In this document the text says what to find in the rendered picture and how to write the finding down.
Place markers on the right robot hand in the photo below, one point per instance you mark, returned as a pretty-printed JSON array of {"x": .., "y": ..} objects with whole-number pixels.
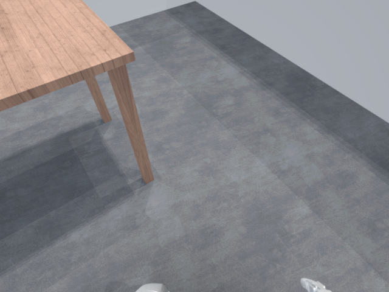
[{"x": 313, "y": 286}]

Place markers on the table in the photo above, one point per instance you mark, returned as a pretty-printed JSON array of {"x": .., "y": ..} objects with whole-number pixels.
[{"x": 46, "y": 45}]

